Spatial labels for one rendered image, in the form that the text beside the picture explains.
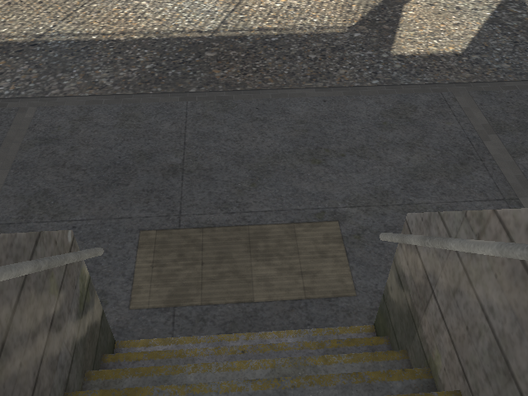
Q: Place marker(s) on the stairs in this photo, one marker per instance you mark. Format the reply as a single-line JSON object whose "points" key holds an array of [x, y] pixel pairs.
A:
{"points": [[342, 361]]}

